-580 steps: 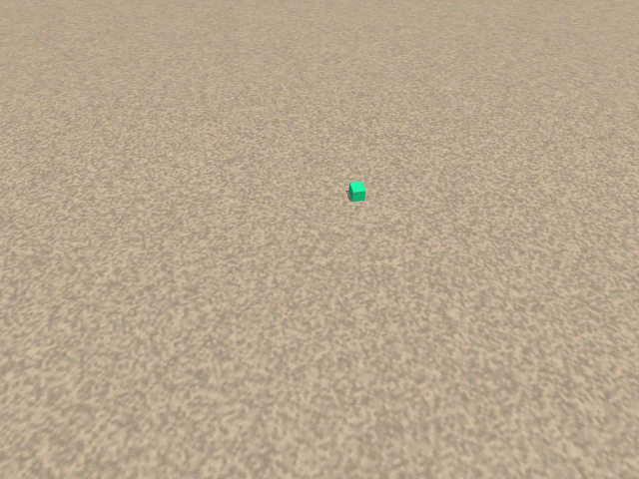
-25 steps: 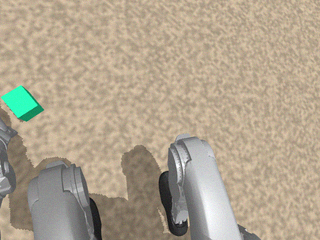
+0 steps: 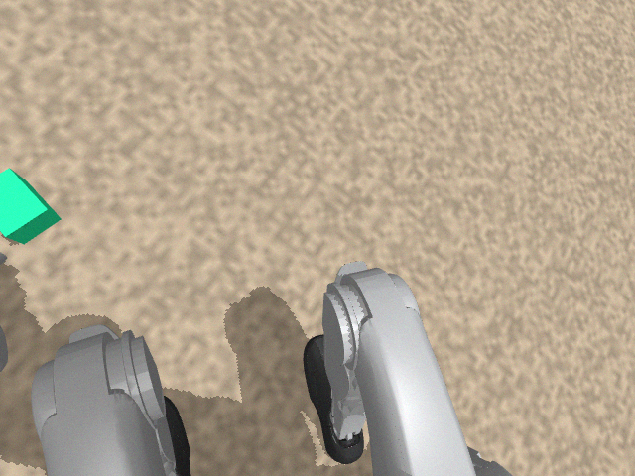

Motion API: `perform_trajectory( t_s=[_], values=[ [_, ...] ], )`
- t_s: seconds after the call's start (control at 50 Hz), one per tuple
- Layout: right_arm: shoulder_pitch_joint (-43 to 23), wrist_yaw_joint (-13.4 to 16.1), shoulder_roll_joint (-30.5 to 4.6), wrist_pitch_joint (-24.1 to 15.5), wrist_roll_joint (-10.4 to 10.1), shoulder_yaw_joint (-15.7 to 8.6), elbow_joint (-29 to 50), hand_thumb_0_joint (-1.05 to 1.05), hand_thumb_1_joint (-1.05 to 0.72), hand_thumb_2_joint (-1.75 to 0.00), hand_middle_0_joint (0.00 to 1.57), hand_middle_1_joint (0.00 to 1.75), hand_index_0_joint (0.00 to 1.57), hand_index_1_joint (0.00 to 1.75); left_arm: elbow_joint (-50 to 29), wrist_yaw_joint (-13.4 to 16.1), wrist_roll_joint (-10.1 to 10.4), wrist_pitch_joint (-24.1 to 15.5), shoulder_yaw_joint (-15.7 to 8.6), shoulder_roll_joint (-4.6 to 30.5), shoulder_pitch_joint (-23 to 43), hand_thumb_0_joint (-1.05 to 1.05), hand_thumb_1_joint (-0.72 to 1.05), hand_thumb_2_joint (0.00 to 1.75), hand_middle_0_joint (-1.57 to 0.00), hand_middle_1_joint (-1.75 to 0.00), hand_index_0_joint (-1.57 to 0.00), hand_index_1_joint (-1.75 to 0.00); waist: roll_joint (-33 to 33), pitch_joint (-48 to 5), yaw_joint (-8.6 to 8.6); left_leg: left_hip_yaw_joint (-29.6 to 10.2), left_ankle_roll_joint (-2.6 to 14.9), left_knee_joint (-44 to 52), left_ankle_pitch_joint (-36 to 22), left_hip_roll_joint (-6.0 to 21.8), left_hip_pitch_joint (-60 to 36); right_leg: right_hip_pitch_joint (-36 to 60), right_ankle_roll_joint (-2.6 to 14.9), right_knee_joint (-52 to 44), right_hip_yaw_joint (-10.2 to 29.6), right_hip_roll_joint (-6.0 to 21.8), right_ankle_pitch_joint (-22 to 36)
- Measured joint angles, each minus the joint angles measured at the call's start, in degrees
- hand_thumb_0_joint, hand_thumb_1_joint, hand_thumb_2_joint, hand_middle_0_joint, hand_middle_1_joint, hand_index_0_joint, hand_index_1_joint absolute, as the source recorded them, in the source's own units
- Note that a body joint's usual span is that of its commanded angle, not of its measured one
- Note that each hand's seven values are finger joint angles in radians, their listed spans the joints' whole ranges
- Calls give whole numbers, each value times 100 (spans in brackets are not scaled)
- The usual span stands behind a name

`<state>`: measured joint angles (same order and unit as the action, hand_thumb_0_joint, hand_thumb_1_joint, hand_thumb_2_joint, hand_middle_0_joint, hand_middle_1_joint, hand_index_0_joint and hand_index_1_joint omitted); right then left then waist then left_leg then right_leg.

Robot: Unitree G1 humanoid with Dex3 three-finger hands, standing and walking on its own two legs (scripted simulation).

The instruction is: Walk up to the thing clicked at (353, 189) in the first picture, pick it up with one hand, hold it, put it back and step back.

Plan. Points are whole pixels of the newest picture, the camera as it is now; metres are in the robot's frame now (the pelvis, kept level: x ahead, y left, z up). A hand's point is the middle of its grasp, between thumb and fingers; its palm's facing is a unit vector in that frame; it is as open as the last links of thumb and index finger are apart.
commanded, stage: rise first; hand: left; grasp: from above
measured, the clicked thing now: (16, 207) +0.50 +0.30 -0.28
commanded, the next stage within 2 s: none
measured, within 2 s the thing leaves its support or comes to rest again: neither
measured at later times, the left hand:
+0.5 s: hand out of the picture +0.47 +0.34 -0.18, palm faces -0.30 -0.30 -0.91, open 13.8 cm
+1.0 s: hand out of the picture +0.46 +0.34 -0.16, palm faces -0.29 -0.31 -0.91, open 13.8 cm
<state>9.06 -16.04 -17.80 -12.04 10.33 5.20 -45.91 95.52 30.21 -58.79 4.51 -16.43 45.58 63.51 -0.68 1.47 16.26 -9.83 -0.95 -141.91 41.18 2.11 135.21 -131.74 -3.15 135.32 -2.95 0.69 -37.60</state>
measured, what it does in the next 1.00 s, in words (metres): stands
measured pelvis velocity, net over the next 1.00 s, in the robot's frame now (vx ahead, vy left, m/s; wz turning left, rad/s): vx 0.00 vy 0.00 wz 0.00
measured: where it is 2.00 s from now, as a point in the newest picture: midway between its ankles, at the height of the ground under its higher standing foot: (260, 452)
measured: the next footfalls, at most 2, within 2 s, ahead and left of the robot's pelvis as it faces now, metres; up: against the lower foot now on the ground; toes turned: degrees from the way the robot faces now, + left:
none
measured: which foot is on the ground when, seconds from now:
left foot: down 0.00-1.00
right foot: down 0.00-1.00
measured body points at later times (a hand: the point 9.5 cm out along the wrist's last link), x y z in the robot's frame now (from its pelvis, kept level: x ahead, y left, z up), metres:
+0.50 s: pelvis +0.00 +0.00 +0.00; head +0.26 +0.07 +0.36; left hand +0.48 +0.35 -0.12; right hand +0.01 -0.27 -0.09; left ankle +0.06 +0.13 -0.28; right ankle +0.10 -0.13 -0.28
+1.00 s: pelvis +0.00 +0.00 +0.00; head +0.26 +0.07 +0.37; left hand +0.48 +0.35 -0.11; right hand +0.03 -0.26 -0.09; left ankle +0.06 +0.13 -0.28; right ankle +0.10 -0.13 -0.28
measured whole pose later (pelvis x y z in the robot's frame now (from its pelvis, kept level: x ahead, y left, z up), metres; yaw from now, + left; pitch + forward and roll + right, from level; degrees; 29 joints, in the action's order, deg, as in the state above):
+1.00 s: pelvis +0.00 +0.00 +0.00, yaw +0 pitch +34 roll -9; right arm 10.0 -16.5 -18.6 -12.6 9.6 6.7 -44.4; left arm 94.0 27.0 -58.2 6.5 -14.7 47.4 65.0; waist -0.6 0.8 17.0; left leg -9.9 -0.9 -141.2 41.0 1.8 134.8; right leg -131.0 -3.2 134.5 -3.1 0.8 -37.6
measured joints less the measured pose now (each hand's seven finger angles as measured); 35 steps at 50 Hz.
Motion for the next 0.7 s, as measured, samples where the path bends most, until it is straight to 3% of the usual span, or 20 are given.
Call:
perform_trajectory(
  t_s=[0.42,0.7],
  values=[
    [107,-36,-107,-59,-7,229,96,0,-93,-90,20,30,20,30,201,-116,-68,37,25,391,263,0,-52,95,-13,-107,-14,-106,-40,86,179,-73,-10,-29,-8,1,3,18,-9,-20,-61,-23,37],
    [109,-51,-80,-62,-38,199,120,0,-93,-90,19,30,20,30,-44,-250,57,112,88,312,156,0,-51,93,-14,-107,-15,-105,-21,35,106,-66,-12,18,14,1,-31,51,-12,-63,-61,-19,12]
  ],
)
